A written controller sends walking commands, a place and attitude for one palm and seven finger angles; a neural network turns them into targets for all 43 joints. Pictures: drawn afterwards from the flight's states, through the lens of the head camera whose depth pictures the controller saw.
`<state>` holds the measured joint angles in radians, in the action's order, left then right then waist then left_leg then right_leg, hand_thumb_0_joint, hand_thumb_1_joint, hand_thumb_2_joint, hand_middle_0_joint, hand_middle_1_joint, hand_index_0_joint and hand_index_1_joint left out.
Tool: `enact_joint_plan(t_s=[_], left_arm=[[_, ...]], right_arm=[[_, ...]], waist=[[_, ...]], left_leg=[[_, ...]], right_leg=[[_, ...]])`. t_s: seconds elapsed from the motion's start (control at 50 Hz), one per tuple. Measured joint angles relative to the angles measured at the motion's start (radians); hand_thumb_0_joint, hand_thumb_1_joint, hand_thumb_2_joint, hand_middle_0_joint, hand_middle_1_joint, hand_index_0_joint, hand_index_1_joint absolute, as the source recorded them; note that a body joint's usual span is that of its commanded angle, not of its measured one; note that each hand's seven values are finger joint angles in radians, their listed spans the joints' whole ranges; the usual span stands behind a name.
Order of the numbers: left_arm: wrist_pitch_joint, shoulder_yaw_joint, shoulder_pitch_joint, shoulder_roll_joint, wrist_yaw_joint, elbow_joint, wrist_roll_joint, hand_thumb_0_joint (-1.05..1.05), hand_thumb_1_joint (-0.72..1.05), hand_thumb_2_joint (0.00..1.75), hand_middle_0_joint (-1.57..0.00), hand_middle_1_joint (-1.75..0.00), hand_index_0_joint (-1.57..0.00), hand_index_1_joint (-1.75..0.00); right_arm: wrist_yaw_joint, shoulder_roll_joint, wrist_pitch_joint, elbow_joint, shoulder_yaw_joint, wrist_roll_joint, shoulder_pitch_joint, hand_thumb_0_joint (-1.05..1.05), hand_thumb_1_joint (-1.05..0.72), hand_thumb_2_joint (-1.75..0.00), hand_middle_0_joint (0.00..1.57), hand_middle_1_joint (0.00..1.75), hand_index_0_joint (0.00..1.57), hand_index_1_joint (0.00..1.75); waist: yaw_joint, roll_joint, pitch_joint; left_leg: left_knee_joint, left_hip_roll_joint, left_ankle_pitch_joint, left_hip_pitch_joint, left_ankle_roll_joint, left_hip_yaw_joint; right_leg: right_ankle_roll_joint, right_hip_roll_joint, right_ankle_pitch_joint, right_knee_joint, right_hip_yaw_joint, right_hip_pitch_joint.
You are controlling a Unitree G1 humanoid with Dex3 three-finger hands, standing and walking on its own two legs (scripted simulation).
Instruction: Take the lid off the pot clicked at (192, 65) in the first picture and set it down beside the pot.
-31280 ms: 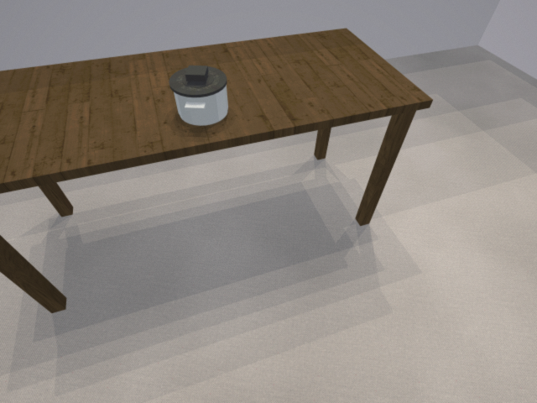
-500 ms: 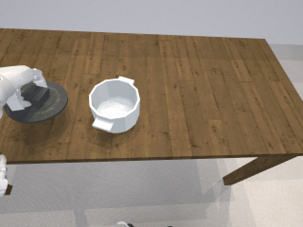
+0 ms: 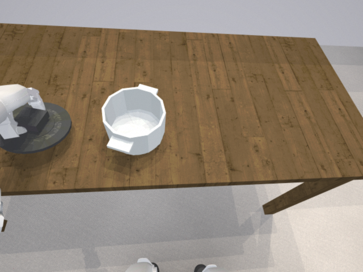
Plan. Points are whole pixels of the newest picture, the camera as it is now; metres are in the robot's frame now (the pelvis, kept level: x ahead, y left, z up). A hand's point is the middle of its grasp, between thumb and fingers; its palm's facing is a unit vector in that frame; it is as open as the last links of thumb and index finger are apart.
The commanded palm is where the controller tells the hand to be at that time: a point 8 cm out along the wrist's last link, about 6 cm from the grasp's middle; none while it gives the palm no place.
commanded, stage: lower the lid onto the table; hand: left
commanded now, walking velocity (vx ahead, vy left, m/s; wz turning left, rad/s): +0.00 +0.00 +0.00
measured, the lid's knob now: (31, 119) +0.45 +0.34 +0.00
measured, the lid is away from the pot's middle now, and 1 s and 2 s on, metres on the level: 0.24 0.25 0.25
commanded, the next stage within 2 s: open the fingers wide in 0.40 s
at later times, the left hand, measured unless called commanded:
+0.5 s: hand (21, 124) +0.44 +0.36 +0.00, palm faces -0.48 -0.11 -0.87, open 8.6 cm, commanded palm +0.45 +0.34 +0.05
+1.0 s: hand (17, 132) +0.42 +0.36 +0.00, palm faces -0.43 -0.11 -0.89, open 8.7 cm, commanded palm +0.45 +0.34 +0.05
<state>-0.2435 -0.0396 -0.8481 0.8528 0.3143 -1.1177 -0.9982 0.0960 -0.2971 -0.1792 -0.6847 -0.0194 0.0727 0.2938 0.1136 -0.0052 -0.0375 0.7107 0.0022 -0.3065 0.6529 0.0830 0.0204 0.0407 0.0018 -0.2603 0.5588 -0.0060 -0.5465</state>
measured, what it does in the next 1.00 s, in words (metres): stands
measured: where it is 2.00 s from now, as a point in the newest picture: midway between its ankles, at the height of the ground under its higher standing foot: outside the picture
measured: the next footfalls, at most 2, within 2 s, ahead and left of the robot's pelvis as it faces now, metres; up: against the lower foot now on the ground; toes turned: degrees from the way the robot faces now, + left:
none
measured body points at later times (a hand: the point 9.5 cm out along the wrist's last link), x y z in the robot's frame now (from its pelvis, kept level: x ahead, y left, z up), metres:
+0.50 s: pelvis -0.01 +0.02 -0.01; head +0.11 +0.06 +0.42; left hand +0.46 +0.36 +0.05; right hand +0.01 -0.27 -0.11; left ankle +0.02 +0.06 -0.72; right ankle +0.00 -0.17 -0.72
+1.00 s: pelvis -0.01 +0.04 -0.02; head +0.08 +0.09 +0.42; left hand +0.44 +0.36 +0.05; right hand +0.02 -0.24 -0.12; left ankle +0.02 +0.06 -0.72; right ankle +0.00 -0.17 -0.72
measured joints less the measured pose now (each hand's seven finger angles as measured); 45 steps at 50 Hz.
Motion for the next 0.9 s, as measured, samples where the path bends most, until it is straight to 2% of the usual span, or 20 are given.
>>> enact_joint_plan(t_s=[0.06,0.14,0.26,0.36,0.5,0.54,0.58,0.68,0.9], left_arm=[[-0.014,-0.007,0.014,0.0,-0.006,0.026,-0.013,0.03,0.24,0.95,-1.1,-1.1,-0.47,-0.78],[-0.026,-0.012,0.011,-0.005,-0.028,0.025,-0.003,0.03,0.24,0.95,-1.1,-1.1,-0.47,-0.78],[0.004,0.018,-0.021,-0.005,-0.056,-0.008,-0.018,0.03,0.24,0.95,-1.1,-1.1,-0.47,-0.78],[0.008,0.021,-0.027,-0.012,-0.056,-0.019,-0.017,0.03,0.24,0.95,-1.1,-1.1,-0.47,-0.78],[0.009,0.036,-0.056,-0.021,-0.075,-0.031,-0.024,0.04,0.24,0.96,-1.1,-1.11,-0.47,-0.77],[-0.002,-0.022,-0.021,-0.018,-0.09,-0.018,-0.019,0.04,0.25,0.96,-1.1,-1.11,-0.47,-0.77],[-0.003,-0.048,0.029,-0.022,-0.109,0.006,-0.012,0.04,0.26,0.96,-1.1,-1.1,-0.46,-0.77],[0.03,0.0,0.029,-0.064,-0.127,0.027,-0.032,0.04,0.28,0.95,-1.06,-1.1,-0.43,-0.77],[0.068,0.058,-0.002,-0.1,-0.129,0.009,-0.028,0.04,0.27,0.89,-0.88,-1.05,-0.44,-0.81]], right_arm=[[0.005,0.0,0.004,0.006,0.002,-0.006,-0.002,0.0,-0.9,-0.89,0.21,0.3,0.21,0.3],[0.006,-0.003,0.004,0.003,0.001,-0.009,0.0,0.0,-0.9,-0.89,0.21,0.3,0.21,0.3],[-0.004,-0.005,0.0,0.006,-0.002,-0.01,0.001,0.0,-0.9,-0.89,0.21,0.3,0.21,0.3],[-0.007,-0.002,-0.007,0.007,-0.005,-0.012,0.009,0.0,-0.9,-0.89,0.21,0.3,0.21,0.3],[-0.012,0.006,-0.01,0.001,-0.007,-0.018,0.029,0.0,-0.9,-0.89,0.21,0.3,0.21,0.3],[-0.022,0.007,-0.017,0.013,-0.005,-0.017,0.032,0.0,-0.9,-0.89,0.21,0.3,0.21,0.3],[-0.034,0.007,-0.027,0.027,-0.001,-0.02,0.039,0.0,-0.9,-0.89,0.21,0.3,0.21,0.3],[-0.053,0.011,-0.052,0.014,0.005,-0.018,0.038,0.0,-0.9,-0.89,0.21,0.3,0.21,0.3],[-0.052,0.015,-0.03,0.026,0.008,-0.012,0.019,0.0,-0.9,-0.89,0.21,0.3,0.21,0.3]], waist=[[0.002,0.001,0.001],[0.004,0.0,-0.006],[0.009,-0.001,-0.01],[0.013,-0.004,-0.012],[0.018,-0.01,-0.022],[0.024,-0.013,-0.024],[0.025,-0.018,-0.03],[0.004,-0.026,-0.03],[-0.003,-0.021,-0.034]], left_leg=[[0.012,0.001,-0.002,0.016,0.001,-0.003],[0.03,-0.001,-0.008,0.036,0.004,-0.006],[0.062,-0.002,-0.018,0.071,0.01,-0.007],[0.084,-0.003,-0.026,0.098,0.018,-0.003],[0.114,-0.005,-0.035,0.133,0.026,-0.004],[0.12,-0.004,-0.039,0.138,0.029,0.003],[0.122,-0.004,-0.042,0.138,0.031,0.01],[0.127,-0.011,-0.043,0.129,0.039,0.006],[0.114,-0.026,-0.031,0.114,0.051,0.004]], right_leg=[[-0.006,0.002,-0.001,0.007,-0.003,-0.013],[-0.011,0.001,-0.007,0.022,-0.007,-0.029],[-0.016,0.0,-0.018,0.052,-0.007,-0.063],[-0.014,-0.001,-0.023,0.071,-0.003,-0.089],[-0.032,-0.001,-0.033,0.095,-0.005,-0.121],[-0.035,-0.001,-0.035,0.102,0.002,-0.128],[-0.036,-0.001,-0.035,0.106,0.009,-0.131],[-0.042,-0.007,-0.04,0.106,0.005,-0.116],[-0.065,-0.015,-0.034,0.094,0.008,-0.098]])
